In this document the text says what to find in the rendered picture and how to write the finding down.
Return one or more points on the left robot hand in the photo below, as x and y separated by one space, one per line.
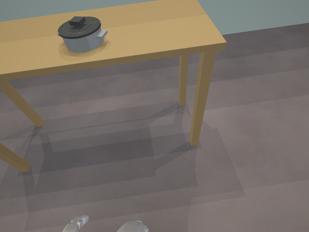
76 224

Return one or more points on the knob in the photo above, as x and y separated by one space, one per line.
77 21

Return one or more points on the table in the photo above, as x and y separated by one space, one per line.
136 32

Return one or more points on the robot left thigh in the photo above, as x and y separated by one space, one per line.
133 226

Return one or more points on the pot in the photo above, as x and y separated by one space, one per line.
86 43

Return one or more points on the lid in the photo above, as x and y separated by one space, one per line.
90 26

